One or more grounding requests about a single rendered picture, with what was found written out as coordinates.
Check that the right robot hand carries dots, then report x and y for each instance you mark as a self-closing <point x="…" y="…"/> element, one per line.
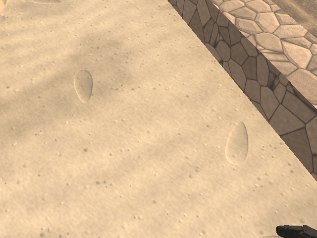
<point x="294" y="231"/>

